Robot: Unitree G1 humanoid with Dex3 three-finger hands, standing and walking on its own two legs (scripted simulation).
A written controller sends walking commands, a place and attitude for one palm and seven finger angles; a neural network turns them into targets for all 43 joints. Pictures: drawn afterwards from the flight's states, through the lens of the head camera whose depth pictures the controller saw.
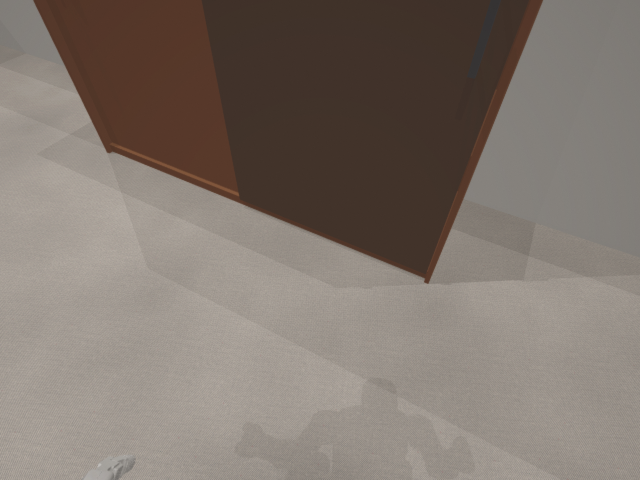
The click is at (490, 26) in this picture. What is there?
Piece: wardrobe's sliding door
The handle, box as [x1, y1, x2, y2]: [467, 0, 500, 78]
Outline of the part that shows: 500,0 490,1 467,75 469,77 474,78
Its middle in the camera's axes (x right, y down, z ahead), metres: +0.35 -0.44 +0.82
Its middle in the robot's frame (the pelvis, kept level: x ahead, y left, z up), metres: +0.95 -0.30 +0.16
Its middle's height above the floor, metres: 0.93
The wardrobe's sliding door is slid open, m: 0.00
